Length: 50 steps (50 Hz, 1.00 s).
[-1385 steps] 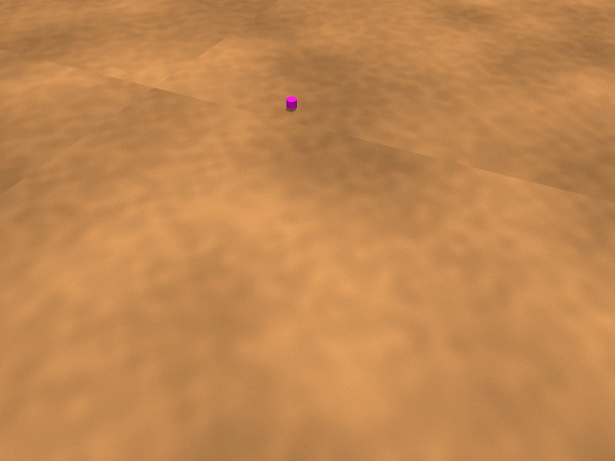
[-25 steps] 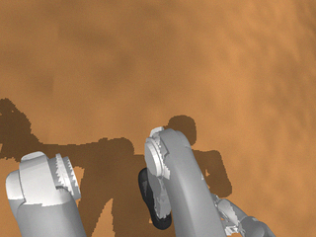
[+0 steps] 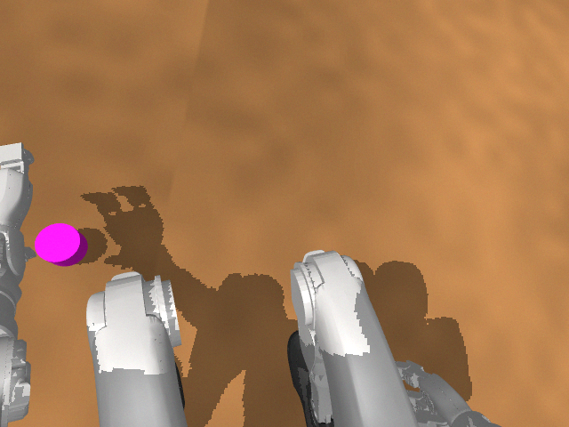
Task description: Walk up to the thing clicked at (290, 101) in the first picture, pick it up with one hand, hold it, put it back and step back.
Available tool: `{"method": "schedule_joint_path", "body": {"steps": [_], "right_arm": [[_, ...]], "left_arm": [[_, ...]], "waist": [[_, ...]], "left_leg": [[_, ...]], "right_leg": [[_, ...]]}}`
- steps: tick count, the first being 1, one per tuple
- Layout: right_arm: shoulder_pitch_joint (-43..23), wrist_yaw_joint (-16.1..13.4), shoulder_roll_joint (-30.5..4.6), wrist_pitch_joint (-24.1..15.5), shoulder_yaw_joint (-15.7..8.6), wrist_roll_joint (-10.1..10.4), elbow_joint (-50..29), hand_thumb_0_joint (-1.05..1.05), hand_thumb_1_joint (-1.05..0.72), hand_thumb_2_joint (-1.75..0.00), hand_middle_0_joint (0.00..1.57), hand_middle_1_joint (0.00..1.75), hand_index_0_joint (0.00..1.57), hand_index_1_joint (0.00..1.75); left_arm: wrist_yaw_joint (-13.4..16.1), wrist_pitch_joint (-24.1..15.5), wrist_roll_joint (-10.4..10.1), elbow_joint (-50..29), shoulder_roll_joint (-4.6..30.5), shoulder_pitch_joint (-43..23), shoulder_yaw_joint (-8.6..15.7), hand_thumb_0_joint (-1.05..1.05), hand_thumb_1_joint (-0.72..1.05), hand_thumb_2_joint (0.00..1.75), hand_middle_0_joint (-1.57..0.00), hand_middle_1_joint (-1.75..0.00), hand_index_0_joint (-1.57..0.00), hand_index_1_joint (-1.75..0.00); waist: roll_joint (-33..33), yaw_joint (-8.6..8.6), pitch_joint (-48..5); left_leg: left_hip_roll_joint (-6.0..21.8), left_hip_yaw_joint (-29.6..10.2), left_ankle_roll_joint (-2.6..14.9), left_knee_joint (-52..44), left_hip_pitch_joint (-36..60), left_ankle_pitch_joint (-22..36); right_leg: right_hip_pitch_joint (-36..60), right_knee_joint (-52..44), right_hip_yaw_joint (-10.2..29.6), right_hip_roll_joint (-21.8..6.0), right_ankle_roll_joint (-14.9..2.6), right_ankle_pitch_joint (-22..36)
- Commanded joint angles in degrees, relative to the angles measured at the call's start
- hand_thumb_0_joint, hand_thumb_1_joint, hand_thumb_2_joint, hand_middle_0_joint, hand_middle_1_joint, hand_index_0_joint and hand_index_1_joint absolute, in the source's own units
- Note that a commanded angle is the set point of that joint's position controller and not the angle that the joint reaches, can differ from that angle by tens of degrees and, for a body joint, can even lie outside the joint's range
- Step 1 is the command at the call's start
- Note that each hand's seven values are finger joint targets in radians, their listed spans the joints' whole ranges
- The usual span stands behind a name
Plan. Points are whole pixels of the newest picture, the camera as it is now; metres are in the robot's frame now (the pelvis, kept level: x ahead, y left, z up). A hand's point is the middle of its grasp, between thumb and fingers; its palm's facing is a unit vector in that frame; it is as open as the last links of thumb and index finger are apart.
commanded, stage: withdraw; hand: left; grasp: from above
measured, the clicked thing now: (62, 245) +0.39 +0.33 -0.29
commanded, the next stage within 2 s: home in 0.54 s
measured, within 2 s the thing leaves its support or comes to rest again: neither
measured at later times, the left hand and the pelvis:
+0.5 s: hand (22, 231) +0.38 +0.34 -0.15, palm faces -0.40 -0.11 -0.91, open 13.9 cm; pelvis -0.02 -0.01 +0.01, yaw +3 degrees
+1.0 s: hand out of the picture +0.34 +0.32 -0.03, palm faces -0.28 -0.38 -0.88, open 11.0 cm; pelvis -0.01 -0.01 +0.09, yaw +6 degrees
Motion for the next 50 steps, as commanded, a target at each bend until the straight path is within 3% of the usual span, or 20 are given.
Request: {"method": "schedule_joint_path", "body": {"steps": [1,4,7,9,11,14,16,19,23,26,27,29,32,33,34,36,39,44,47,50], "right_arm": [[10.1,-1.9,-15.1,2.0,-7.5,3.4,-3.4,0.00,-0.89,-0.90,0.20,0.30,0.20,0.30],[11.1,-3.3,-14.8,3.2,-7.2,4.3,-4.0,0.00,-0.89,-0.90,0.20,0.30,0.20,0.30],[10.9,-5.4,-14.1,4.1,-6.3,5.2,-5.4,0.00,-0.90,-0.90,0.20,0.30,0.20,0.30],[10.3,-6.7,-13.7,4.6,-5.3,5.1,-6.3,0.00,-0.90,-0.90,0.20,0.30,0.20,0.30],[9.8,-8.1,-13.4,5.1,-3.9,4.8,-6.8,0.00,-0.89,-0.90,0.20,0.30,0.20,0.30],[8.5,-9.3,-12.7,5.9,-2.8,3.9,-6.8,0.00,-0.90,-0.90,0.20,0.30,0.20,0.30],[8.1,-9.8,-12.6,6.4,-2.0,2.8,-6.5,0.00,-0.89,-0.90,0.20,0.30,0.20,0.30],[8.6,-10.3,-13.2,7.2,-1.7,1.5,-5.9,0.00,-0.89,-0.90,0.20,0.30,0.20,0.30],[9.4,-10.8,-14.0,7.2,-2.2,0.3,-4.7,0.00,-0.89,-0.89,0.20,0.30,0.20,0.30],[10.4,-10.9,-13.9,6.9,-3.6,0.1,-3.9,0.00,-0.89,-0.89,0.20,0.30,0.20,0.30],[10.4,-10.9,-13.9,6.9,-4.1,0.3,-3.8,0.00,-0.89,-0.89,0.20,0.30,0.20,0.30],[11.5,-10.7,-14.1,6.4,-5.2,0.6,-3.8,0.00,-0.89,-0.89,0.20,0.30,0.20,0.30],[13.0,-10.6,-13.7,6.0,-5.6,1.5,-2.8,0.00,-0.89,-0.89,0.20,0.30,0.20,0.30],[12.9,-10.5,-13.5,5.9,-5.6,1.8,-2.5,0.00,-0.88,-0.90,0.20,0.30,0.20,0.30],[13.3,-10.5,-13.5,5.9,-5.5,2.1,-2.9,0.00,-0.88,-0.89,0.20,0.30,0.20,0.30],[13.9,-10.4,-13.0,5.6,-5.7,2.7,-3.3,0.00,-0.89,-0.89,0.20,0.30,0.20,0.30],[14.2,-10.3,-11.7,5.4,-6.2,4.0,-4.2,0.00,-0.89,-0.90,0.20,0.30,0.20,0.30],[13.9,-10.3,-11.3,5.8,-8.4,6.7,-7.9,0.00,-0.90,-0.90,0.20,0.30,0.20,0.30],[11.5,-10.9,-10.1,6.3,-8.8,8.3,-9.6,0.00,-0.90,-0.90,0.20,0.30,0.20,0.30],[9.3,-12.2,-9.9,6.8,-9.1,9.4,-11.6,0.00,-0.90,-0.90,0.20,0.30,0.20,0.30]], "left_arm": [[-7.5,3.5,-4.1,-8.2,7.0,-16.0,-5.1,0.00,-0.50,0.97,-0.07,-1.00,-0.08,-0.99],[-13.5,2.8,-6.6,-4.3,4.7,-15.7,-8.6,0.00,-0.51,0.98,-0.07,-1.01,-0.07,-1.00],[-17.5,0.8,-6.7,-3.8,7.2,-18.1,-8.0,0.00,-0.51,0.99,-0.07,-1.02,-0.08,-1.01],[-18.6,-1.2,-6.1,-0.6,8.7,-17.0,-7.2,0.00,-0.52,1.00,-0.07,-1.02,-0.07,-1.02],[-18.5,-4.4,-4.4,-1.7,11.7,-19.5,-5.6,0.00,-0.51,0.99,-0.07,-1.02,-0.08,-1.01],[-16.5,-9.6,-1.2,-3.7,17.6,-22.2,-1.5,0.00,-0.50,0.99,-0.08,-1.01,-0.09,-1.00],[-14.1,-12.3,1.5,-4.0,18.5,-24.2,-0.7,0.00,-0.51,0.99,-0.08,-1.00,-0.09,-1.00],[-9.0,-14.6,4.4,-6.3,21.6,-28.3,2.4,0.00,-0.51,0.98,-0.07,-1.00,-0.08,-0.99],[-3.4,-13.3,6.1,-2.4,21.3,-26.1,4.2,0.00,-0.50,0.97,-0.07,-1.00,-0.08,-0.98],[-1.6,-9.9,6.3,-3.4,19.7,-25.8,3.6,0.00,-0.48,0.96,-0.08,-0.99,-0.09,-0.97],[-1.3,-8.6,5.6,-5.1,20.8,-26.3,4.5,0.00,-0.47,0.95,-0.08,-0.98,-0.10,-0.96],[-1.6,-6.0,4.3,-5.3,18.8,-26.3,3.1,0.00,-0.47,0.94,-0.09,-0.97,-0.10,-0.95],[-3.3,-2.7,2.4,-1.3,13.8,-24.5,-0.6,0.00,-0.49,0.95,-0.08,-0.98,-0.09,-0.96],[-4.1,-2.2,1.7,0.2,13.6,-24.1,-1.1,0.00,-0.41,0.87,-0.16,-0.90,-0.17,-0.88],[-4.8,-1.8,0.4,-0.5,13.3,-23.1,-0.7,0.00,-0.33,0.88,-0.24,-0.82,-0.21,-0.80],[-6.5,-1.2,-1.4,-2.7,14.1,-21.7,0.3,0.00,-0.20,0.88,-0.24,-0.66,-0.21,-0.65],[-9.1,-0.8,-4.9,-7.7,11.9,-17.6,0.3,0.00,-0.04,0.79,-0.21,-0.51,-0.19,-0.52],[-13.9,0.6,-13.4,-24.4,10.3,-7.2,3.1,0.00,0.36,0.77,-0.19,-0.35,-0.18,-0.35],[-18.1,2.9,-20.2,-30.9,2.2,2.3,-0.2,0.00,0.60,0.81,-0.19,-0.30,-0.18,-0.30],[-21.5,5.4,-26.8,-40.3,1.7,7.0,-0.1,0.00,0.84,0.89,-0.20,-0.31,-0.20,-0.31]], "waist": [[12.8,-1.68,-32.1],[4.9,-2.35,-27.1],[1.6,-1.20,-26.5],[-1.7,-1.07,-23.0],[-1.2,-1.08,-23.7],[5.7,0.41,-28.3],[9.9,-0.40,-30.5],[18.2,-0.07,-36.2],[20.2,-0.38,-35.5],[22.5,0.08,-39.2],[23.2,1.15,-41.6],[22.9,0.30,-42.6],[18.0,-0.79,-38.7],[16.2,-0.98,-37.1],[14.6,-0.38,-36.3],[13.3,1.05,-38.8],[12.5,3.00,-43.4],[12.8,5.98,-47.7],[8.8,5.42,-41.0],[7.6,6.18,-38.4]], "left_leg": [[0.4,8.9,3.32,-20.1,29.2,6.7],[0.0,8.0,4.11,-21.7,27.0,5.1],[-0.6,8.9,4.67,-22.4,25.5,4.6],[-0.7,9.8,4.72,-21.5,23.1,4.0],[-0.9,10.2,4.81,-20.5,23.1,3.9],[-0.9,10.6,3.77,-19.7,26.3,6.0],[-0.6,10.3,3.30,-19.1,29.2,7.6],[-0.5,10.8,2.41,-18.1,34.3,11.0],[-0.4,10.5,1.91,-19.0,35.8,9.4],[-0.5,10.5,1.71,-20.2,38.0,8.3],[-0.5,10.7,1.70,-20.8,38.9,8.1],[-0.5,10.9,1.90,-21.5,39.7,8.0],[-0.6,10.9,2.56,-22.4,36.8,6.7],[-0.6,10.8,2.92,-22.3,34.2,5.5],[-0.9,10.8,3.21,-22.8,33.1,5.1],[-1.1,11.2,3.42,-23.2,33.9,6.7],[-1.3,12.0,3.56,-24.7,36.9,10.8],[-1.3,11.3,3.34,-31.1,44.0,11.5],[-1.2,10.5,3.60,-35.9,43.3,7.0],[-0.6,9.6,3.59,-40.6,46.2,3.3]], "right_leg": [[15.6,-20.6,-4.4,2.1,-5.30,13.2],[18.3,-22.8,-3.9,1.7,-5.23,11.4],[19.8,-24.3,-2.7,1.0,-5.35,9.8],[20.8,-25.5,-2.0,0.9,-5.51,7.5],[20.9,-25.3,-2.0,0.6,-5.38,7.9],[20.9,-22.4,-1.5,0.5,-5.69,8.9],[19.1,-20.1,-2.4,0.5,-5.55,11.2],[17.9,-18.1,-2.5,0.3,-5.76,14.3],[14.2,-17.7,-3.9,0.0,-6.02,11.9],[13.6,-17.6,-4.5,-0.2,-6.26,11.2],[13.5,-17.8,-4.6,-0.3,-6.39,11.0],[14.0,-18.3,-4.6,-0.5,-6.25,11.9],[13.4,-19.9,-5.0,-0.3,-5.96,12.2],[12.9,-20.5,-4.6,0.0,-5.99,10.7],[13.8,-21.2,-4.7,-0.3,-5.81,10.6],[16.8,-22.1,-4.0,-0.4,-5.76,11.6],[23.0,-23.9,-2.9,-0.5,-5.52,15.1],[29.0,-28.5,-2.2,-1.0,-5.61,15.6],[29.2,-33.2,-1.6,-1.0,-5.45,12.3],[31.7,-37.2,-0.8,-1.0,-5.48,9.2]]}}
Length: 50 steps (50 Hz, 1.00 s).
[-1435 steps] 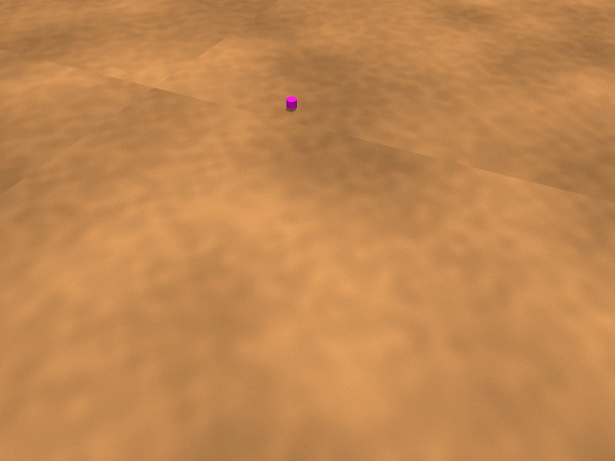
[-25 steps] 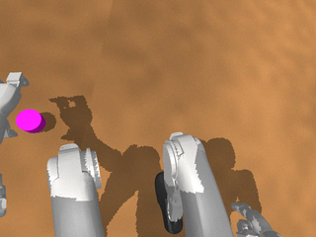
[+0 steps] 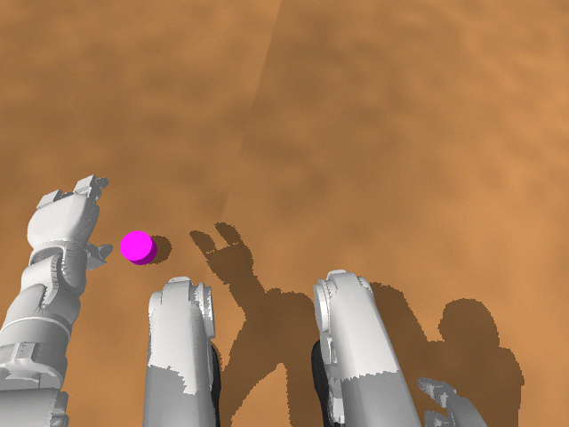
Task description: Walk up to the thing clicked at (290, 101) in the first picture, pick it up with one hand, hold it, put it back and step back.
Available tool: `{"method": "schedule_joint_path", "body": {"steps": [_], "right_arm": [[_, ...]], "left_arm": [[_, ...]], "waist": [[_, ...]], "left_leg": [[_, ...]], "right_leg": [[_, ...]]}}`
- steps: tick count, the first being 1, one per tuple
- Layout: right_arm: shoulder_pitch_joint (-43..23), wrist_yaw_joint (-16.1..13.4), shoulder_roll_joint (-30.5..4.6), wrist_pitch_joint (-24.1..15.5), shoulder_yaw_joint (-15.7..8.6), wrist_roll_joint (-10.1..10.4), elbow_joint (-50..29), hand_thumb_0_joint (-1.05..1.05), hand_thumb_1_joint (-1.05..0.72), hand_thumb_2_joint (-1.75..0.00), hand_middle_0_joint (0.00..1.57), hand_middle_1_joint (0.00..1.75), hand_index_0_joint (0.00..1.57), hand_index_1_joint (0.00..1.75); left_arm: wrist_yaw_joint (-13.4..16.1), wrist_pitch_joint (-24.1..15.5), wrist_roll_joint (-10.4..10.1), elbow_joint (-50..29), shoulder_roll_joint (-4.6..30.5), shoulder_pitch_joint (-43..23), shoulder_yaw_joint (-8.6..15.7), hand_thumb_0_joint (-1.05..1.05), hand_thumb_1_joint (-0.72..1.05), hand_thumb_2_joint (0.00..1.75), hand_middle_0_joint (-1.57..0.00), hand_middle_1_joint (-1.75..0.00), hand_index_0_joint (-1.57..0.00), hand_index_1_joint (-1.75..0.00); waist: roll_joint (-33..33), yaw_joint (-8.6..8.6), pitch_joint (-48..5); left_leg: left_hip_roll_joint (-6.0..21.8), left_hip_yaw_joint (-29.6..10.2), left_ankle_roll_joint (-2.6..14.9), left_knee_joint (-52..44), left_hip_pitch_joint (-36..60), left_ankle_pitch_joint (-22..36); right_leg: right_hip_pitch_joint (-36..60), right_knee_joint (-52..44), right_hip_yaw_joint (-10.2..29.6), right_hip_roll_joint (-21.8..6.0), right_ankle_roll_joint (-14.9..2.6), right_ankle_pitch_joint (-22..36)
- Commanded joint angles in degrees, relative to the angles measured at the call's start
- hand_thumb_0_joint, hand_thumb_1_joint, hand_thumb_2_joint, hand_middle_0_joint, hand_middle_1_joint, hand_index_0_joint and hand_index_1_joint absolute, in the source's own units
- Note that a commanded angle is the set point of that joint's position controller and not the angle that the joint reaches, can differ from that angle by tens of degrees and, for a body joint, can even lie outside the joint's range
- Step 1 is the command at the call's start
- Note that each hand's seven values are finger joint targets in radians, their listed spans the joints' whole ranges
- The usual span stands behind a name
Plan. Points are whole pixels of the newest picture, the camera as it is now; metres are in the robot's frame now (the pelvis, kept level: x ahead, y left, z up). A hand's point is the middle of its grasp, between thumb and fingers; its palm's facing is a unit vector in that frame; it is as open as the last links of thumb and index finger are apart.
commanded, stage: home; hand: left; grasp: from above
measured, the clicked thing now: (139, 248) +0.44 +0.30 -0.38
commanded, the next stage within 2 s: none
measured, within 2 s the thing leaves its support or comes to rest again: neither
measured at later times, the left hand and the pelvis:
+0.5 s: hand (24, 333) +0.25 +0.23 +0.10, palm faces +0.01 -0.92 -0.40, open 7.4 cm; pelvis +0.03 +0.00 +0.19, yaw +6 degrees
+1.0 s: hand out of the picture +0.23 +0.21 +0.27, palm faces +0.20 -0.96 -0.21, open 7.4 cm; pelvis +0.10 +0.01 +0.31, yaw +8 degrees
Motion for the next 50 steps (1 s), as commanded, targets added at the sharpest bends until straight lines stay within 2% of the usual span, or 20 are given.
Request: {"method": "schedule_joint_path", "body": {"steps": [1,2,3,5,7,12,14,17,20,22,23,25,29,34,35,36,38,40,47,50], "right_arm": [[2.7,-2.2,-11.6,-1.3,-4.6,1.9,-7.9,0.00,-0.90,-0.90,0.20,0.30,0.20,0.30],[2.1,-2.6,-11.6,-1.3,-4.4,2.1,-8.5,0.00,-0.90,-0.90,0.20,0.30,0.20,0.30],[1.4,-3.1,-11.2,-1.4,-4.2,2.4,-9.1,0.00,-0.90,-0.90,0.20,0.30,0.20,0.30],[0.3,-4.0,-11.0,-2.0,-4.0,2.8,-10.1,0.00,-0.90,-0.90,0.20,0.30,0.20,0.30],[-1.0,-5.0,-10.7,-2.8,-3.8,3.2,-11.1,0.00,-0.90,-0.90,0.20,0.30,0.20,0.30],[-3.2,-7.2,-9.8,-4.6,-3.2,4.0,-13.2,0.00,-0.90,-0.90,0.20,0.30,0.20,0.30],[-4.1,-7.9,-9.6,-5.2,-2.8,4.1,-13.5,0.00,-0.90,-0.90,0.20,0.30,0.20,0.30],[-4.7,-8.8,-9.0,-6.2,-2.4,4.4,-15.1,0.00,-0.90,-0.90,0.20,0.30,0.20,0.30],[-4.2,-9.7,-8.0,-6.9,-2.0,4.6,-16.7,0.00,-0.90,-0.90,0.20,0.30,0.20,0.30],[-3.5,-10.3,-7.3,-7.2,-1.4,4.8,-17.2,0.00,-0.90,-0.90,0.20,0.30,0.20,0.30],[-3.0,-10.7,-7.0,-7.4,-1.1,4.8,-16.9,0.00,-0.90,-0.90,0.20,0.30,0.20,0.30],[-2.2,-11.7,-6.4,-8.0,-0.4,4.9,-17.6,0.00,-0.90,-0.90,0.20,0.30,0.20,0.30],[0.3,-14.0,-5.4,-9.3,0.6,5.2,-18.4,0.00,-0.90,-0.90,0.20,0.30,0.20,0.30],[2.7,-16.5,-4.4,-11.3,1.1,4.8,-19.5,0.00,-0.90,-0.90,0.20,0.30,0.20,0.30],[3.1,-16.8,-4.3,-11.6,1.0,4.6,-19.9,0.00,-0.90,-0.90,0.20,0.30,0.20,0.30],[3.5,-17.1,-4.1,-11.8,1.0,4.6,-19.8,0.00,-0.90,-0.90,0.20,0.30,0.20,0.30],[3.8,-17.6,-4.0,-12.5,0.9,4.4,-20.3,0.00,-0.90,-0.90,0.20,0.30,0.20,0.30],[4.4,-18.0,-3.8,-13.0,1.0,4.2,-20.4,0.00,-0.90,-0.90,0.20,0.30,0.20,0.30],[4.4,-17.8,-4.8,-14.3,-0.1,3.2,-20.8,0.00,-0.90,-0.90,0.20,0.30,0.20,0.30],[3.9,-17.7,-5.2,-15.1,0.0,3.0,-20.9,0.00,-0.90,-0.90,0.20,0.30,0.20,0.30]], "left_arm": [[-3.6,3.2,-10.2,-20.9,9.8,-2.7,1.3,0.00,0.90,0.91,-0.20,-0.31,-0.20,-0.31],[-4.5,4.1,-12.2,-23.0,9.6,-0.1,1.7,0.00,0.90,0.90,-0.20,-0.30,-0.20,-0.30],[-5.4,4.8,-14.3,-25.0,7.4,2.2,0.1,0.00,0.90,0.90,-0.20,-0.30,-0.20,-0.30],[-6.5,5.9,-18.0,-31.4,7.4,4.4,1.0,0.00,0.90,0.90,-0.20,-0.30,-0.20,-0.30],[-7.2,7.0,-20.7,-35.9,6.1,6.6,0.7,0.00,0.90,0.90,-0.20,-0.30,-0.20,-0.30],[-6.9,10.2,-27.1,-43.2,2.7,16.4,1.8,0.00,0.90,0.90,-0.20,-0.30,-0.20,-0.30],[-6.9,11.9,-29.8,-44.0,1.1,19.5,1.5,0.00,0.89,0.90,-0.20,-0.30,-0.20,-0.30],[-7.0,14.5,-34.3,-47.4,-1.5,24.8,0.8,0.00,0.90,0.90,-0.20,-0.30,-0.20,-0.30],[-6.9,17.5,-39.8,-52.0,-2.7,31.0,1.0,0.00,0.90,0.90,-0.20,-0.30,-0.20,-0.30],[-6.5,19.7,-42.2,-53.8,-3.2,34.2,1.9,0.00,0.90,0.90,-0.20,-0.30,-0.20,-0.30],[-6.5,20.7,-43.1,-53.6,-4.3,35.5,1.5,0.00,0.90,0.90,-0.20,-0.30,-0.20,-0.30],[-6.4,22.1,-44.8,-55.8,-5.8,37.3,1.3,0.00,0.90,0.90,-0.20,-0.30,-0.20,-0.30],[-6.1,25.1,-48.6,-59.1,-8.5,43.7,1.9,0.00,0.90,0.90,-0.20,-0.30,-0.20,-0.30],[-6.3,27.3,-51.5,-63.9,-10.6,51.0,2.7,0.00,0.90,0.90,-0.20,-0.30,-0.20,-0.30],[-6.3,27.7,-51.9,-65.2,-10.3,52.4,3.5,0.00,0.90,0.90,-0.20,-0.30,-0.20,-0.30],[-6.5,28.1,-52.2,-65.6,-11.1,53.7,2.8,0.00,0.90,0.90,-0.20,-0.30,-0.20,-0.30],[-6.8,28.5,-52.6,-68.0,-11.3,56.0,3.1,0.00,0.90,0.90,-0.20,-0.30,-0.20,-0.30],[-7.3,29.0,-52.4,-67.7,-12.5,58.3,2.2,0.00,0.90,0.90,-0.20,-0.30,-0.20,-0.30],[-9.0,28.8,-51.4,-67.3,-12.9,60.3,1.3,0.00,0.90,0.90,-0.20,-0.30,-0.20,-0.30],[-9.5,28.1,-51.2,-66.8,-12.3,57.1,1.5,0.00,0.90,0.90,-0.20,-0.30,-0.20,-0.30]], "waist": [[4.3,1.18,-31.5],[3.1,1.82,-30.5],[3.0,1.23,-28.5],[4.9,2.02,-28.3],[5.8,1.62,-28.2],[7.1,1.89,-25.8],[6.7,1.31,-22.6],[6.1,0.94,-21.2],[4.2,0.79,-22.2],[3.3,0.84,-21.2],[2.8,0.16,-19.4],[3.4,0.01,-17.4],[2.6,0.19,-15.5],[2.8,0.44,-12.1],[2.9,0.89,-11.7],[2.3,0.43,-11.4],[2.3,1.03,-10.7],[0.2,0.97,-8.7],[0.2,1.46,-4.3],[-1.0,1.09,-1.9]], "left_leg": [[-0.8,3.9,2.87,-22.7,32.9,-0.2],[-0.7,3.7,2.87,-24.2,34.2,-0.8],[-0.7,3.8,2.90,-25.6,34.7,-1.5],[-0.4,2.9,2.60,-29.5,39.2,-2.2],[-0.2,3.2,2.43,-31.7,42.4,-1.9],[-0.2,2.9,2.05,-38.9,50.4,-1.1],[-0.3,2.1,1.99,-42.1,52.4,-2.9],[-0.6,2.2,1.95,-46.0,56.5,-2.7],[-1.1,3.9,2.09,-48.3,60.9,2.3],[-1.2,4.3,2.14,-50.5,63.2,4.4],[-1.1,4.1,2.15,-52.1,64.1,5.0],[-1.1,3.0,1.94,-56.0,67.0,4.7],[-1.1,3.2,1.64,-61.0,73.1,11.2],[-1.5,4.2,1.50,-66.6,79.8,18.9],[-1.7,5.0,1.59,-67.3,81.0,20.3],[-1.8,5.2,1.66,-67.9,82.4,22.0],[-1.9,5.6,1.66,-69.0,84.3,25.4],[-1.8,5.5,1.82,-69.9,85.5,26.9],[-1.6,5.7,1.48,-74.3,88.1,25.8],[-2.0,6.4,1.84,-74.2,87.4,23.3]], "right_leg": [[21.3,-22.7,-3.5,1.4,-4.87,6.6],[22.5,-23.9,-3.3,1.4,-4.86,5.8],[23.3,-25.6,-3.0,1.3,-4.84,5.2],[25.3,-27.1,-3.0,0.9,-4.86,4.9],[27.5,-29.4,-2.5,0.7,-4.84,5.4],[33.0,-35.2,-1.7,0.3,-4.88,6.0],[34.7,-37.7,-1.5,0.0,-4.72,4.7],[39.1,-42.2,-1.0,-0.2,-4.68,4.6],[46.6,-47.6,-0.4,-0.2,-4.42,7.8],[50.9,-50.8,-0.1,-0.2,-4.22,9.6],[52.4,-52.1,-0.1,-0.3,-4.18,10.2],[55.0,-54.7,-0.2,-0.4,-4.26,10.2],[62.1,-59.9,-0.5,-0.2,-4.20,15.7],[70.7,-67.0,-1.0,-0.2,-3.84,22.4],[72.4,-68.4,-1.0,-0.2,-3.66,23.6],[73.9,-69.8,-1.0,-0.2,-3.56,25.4],[76.3,-71.2,-1.3,-0.2,-3.33,28.6],[77.3,-72.4,-1.6,-0.2,-3.18,30.2],[78.4,-74.6,-3.1,0.1,-3.35,27.3],[78.0,-75.9,-2.7,-0.4,-2.81,25.8]]}}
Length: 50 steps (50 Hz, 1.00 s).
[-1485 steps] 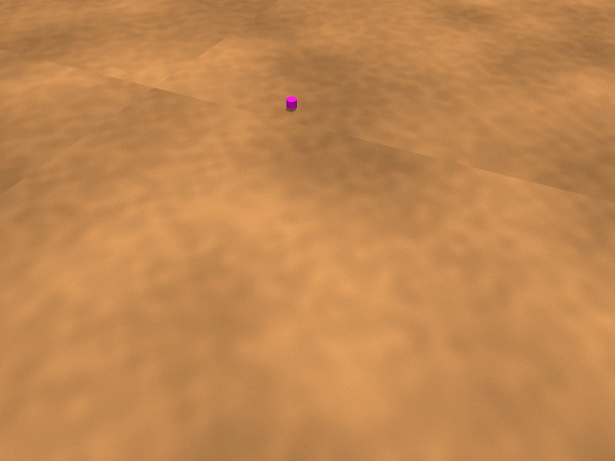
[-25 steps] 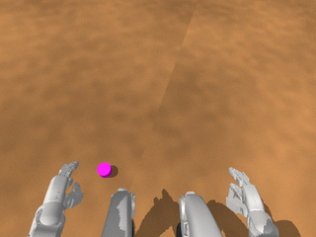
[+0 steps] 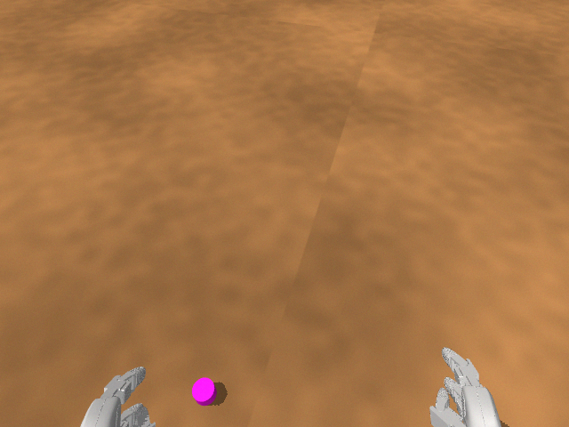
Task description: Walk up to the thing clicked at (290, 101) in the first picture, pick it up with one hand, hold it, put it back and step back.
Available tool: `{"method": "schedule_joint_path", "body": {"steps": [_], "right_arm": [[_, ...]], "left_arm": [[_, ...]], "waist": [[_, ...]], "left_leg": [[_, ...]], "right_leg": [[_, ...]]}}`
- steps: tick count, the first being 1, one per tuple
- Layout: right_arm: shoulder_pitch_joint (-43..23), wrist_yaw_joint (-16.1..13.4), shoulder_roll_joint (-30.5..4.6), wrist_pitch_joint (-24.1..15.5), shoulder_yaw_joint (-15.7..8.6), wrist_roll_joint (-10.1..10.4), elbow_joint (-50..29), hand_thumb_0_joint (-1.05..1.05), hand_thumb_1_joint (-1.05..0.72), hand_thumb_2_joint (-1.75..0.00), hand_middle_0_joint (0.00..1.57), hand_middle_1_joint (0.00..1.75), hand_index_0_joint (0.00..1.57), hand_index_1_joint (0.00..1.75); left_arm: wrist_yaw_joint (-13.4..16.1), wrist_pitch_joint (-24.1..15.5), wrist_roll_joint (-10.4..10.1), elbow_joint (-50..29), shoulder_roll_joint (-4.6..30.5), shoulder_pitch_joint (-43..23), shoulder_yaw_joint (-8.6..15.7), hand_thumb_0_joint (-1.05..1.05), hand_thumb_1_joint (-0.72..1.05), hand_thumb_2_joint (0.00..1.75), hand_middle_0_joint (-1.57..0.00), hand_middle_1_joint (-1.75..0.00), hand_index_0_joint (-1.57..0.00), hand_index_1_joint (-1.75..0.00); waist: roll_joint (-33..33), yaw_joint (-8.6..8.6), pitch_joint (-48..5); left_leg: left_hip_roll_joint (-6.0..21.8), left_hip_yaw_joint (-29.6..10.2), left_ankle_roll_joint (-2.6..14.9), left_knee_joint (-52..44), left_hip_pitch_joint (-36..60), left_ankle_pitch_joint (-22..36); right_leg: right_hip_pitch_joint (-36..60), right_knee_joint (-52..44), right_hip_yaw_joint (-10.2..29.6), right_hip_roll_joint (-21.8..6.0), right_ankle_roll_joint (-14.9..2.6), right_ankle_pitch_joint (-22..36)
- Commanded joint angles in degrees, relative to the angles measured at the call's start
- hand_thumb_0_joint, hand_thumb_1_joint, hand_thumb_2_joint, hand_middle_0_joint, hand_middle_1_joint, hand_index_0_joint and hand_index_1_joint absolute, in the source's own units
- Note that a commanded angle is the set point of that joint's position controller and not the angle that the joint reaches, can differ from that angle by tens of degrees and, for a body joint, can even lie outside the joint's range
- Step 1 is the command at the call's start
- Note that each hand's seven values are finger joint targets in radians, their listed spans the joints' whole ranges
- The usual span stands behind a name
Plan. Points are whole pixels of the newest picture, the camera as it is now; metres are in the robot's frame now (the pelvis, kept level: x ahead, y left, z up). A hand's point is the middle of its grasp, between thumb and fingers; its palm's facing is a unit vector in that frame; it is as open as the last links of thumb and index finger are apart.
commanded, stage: home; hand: left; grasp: from above
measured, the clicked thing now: (204, 391) +0.38 +0.24 -0.69
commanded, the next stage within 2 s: stand in 1.92 s
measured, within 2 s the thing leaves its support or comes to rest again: neither
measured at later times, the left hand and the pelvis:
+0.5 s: hand out of the picture +0.15 +0.18 -0.05, palm faces +0.06 -0.98 -0.20, open 7.4 cm; pelvis -0.01 +0.00 +0.00, yaw +0 degrees
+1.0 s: hand out of the picture +0.15 +0.18 -0.05, palm faces +0.05 -0.98 -0.20, open 7.4 cm; pelvis -0.01 +0.00 +0.00, yaw +0 degrees
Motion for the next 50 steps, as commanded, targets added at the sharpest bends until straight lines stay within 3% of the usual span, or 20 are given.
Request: {"method": "schedule_joint_path", "body": {"steps": [1,7,16,32,41,46,50], "right_arm": [[-3.8,-0.5,-6.7,-4.3,-2.5,-0.6,-8.7,0.00,-0.90,-0.90,0.20,0.30,0.20,0.30],[-4.2,-0.2,-6.9,-5.1,-2.7,-1.0,-8.4,0.00,-0.90,-0.90,0.20,0.30,0.20,0.30],[-5.4,-0.2,-6.8,-5.0,-2.1,-1.0,-8.2,0.00,-0.90,-0.90,0.20,0.30,0.20,0.30],[-5.3,-0.5,-6.8,-5.1,-2.1,-0.9,-8.2,0.00,-0.90,-0.90,0.20,0.30,0.20,0.30],[-5.4,-0.4,-6.8,-5.1,-2.1,-0.8,-8.1,0.00,-0.90,-0.90,0.20,0.30,0.20,0.30],[-5.1,-0.5,-6.6,-5.0,-2.1,-0.8,-8.1,0.00,-0.90,-0.90,0.20,0.30,0.20,0.30],[-5.3,-0.4,-6.8,-5.1,-2.2,-0.8,-7.9,0.00,-0.90,-0.90,0.20,0.30,0.20,0.30]], "left_arm": [[-0.6,-2.9,0.7,-7.6,5.6,-2.5,3.1,0.00,0.90,0.90,-0.20,-0.30,-0.20,-0.30],[-0.9,-3.8,1.1,-8.7,6.0,-2.9,3.3,0.00,0.90,0.90,-0.20,-0.30,-0.20,-0.30],[-0.5,-4.0,1.2,-8.8,6.2,-3.2,2.9,0.00,0.90,0.90,-0.20,-0.30,-0.20,-0.30],[-0.5,-3.9,0.9,-9.3,6.6,-3.6,3.1,0.00,0.90,0.90,-0.20,-0.30,-0.20,-0.30],[-0.6,-3.4,1.0,-8.6,6.4,-3.6,2.8,0.00,0.90,0.90,-0.20,-0.30,-0.20,-0.30],[-0.5,-3.6,0.9,-9.9,6.4,-3.2,2.8,0.00,0.90,0.90,-0.20,-0.30,-0.20,-0.30],[-0.5,-3.5,1.0,-8.9,6.3,-3.4,2.7,0.00,0.90,0.90,-0.20,-0.30,-0.20,-0.30]], "waist": [[-1.9,-0.29,-1.3],[0.2,0.38,-3.7],[0.0,0.85,-2.6],[-0.5,0.84,-3.3],[-0.2,0.83,-1.5],[-1.0,0.94,-3.8],[-0.3,0.73,-2.3]], "left_leg": [[-2.1,1.8,1.71,-8.6,9.1,14.3],[-2.2,1.9,1.37,-8.6,11.0,15.4],[-2.2,1.6,1.49,-9.4,10.0,12.8],[-1.9,1.5,1.56,-9.4,10.1,12.6],[-2.0,1.7,1.53,-10.2,9.1,8.8],[-1.9,1.5,1.49,-9.3,10.0,12.6],[-1.7,1.4,1.37,-9.9,9.8,10.9]], "right_leg": [[0.1,-9.0,-2.3,2.3,-1.29,14.7],[1.4,-8.3,-2.0,2.1,-1.45,15.9],[1.2,-9.0,-2.1,2.2,-1.54,13.4],[1.3,-8.8,-2.1,2.2,-1.55,12.9],[0.2,-9.5,-2.0,2.2,-1.54,9.3],[1.5,-8.7,-2.1,2.2,-1.54,12.7],[0.6,-8.6,-2.2,2.3,-1.65,11.0]]}}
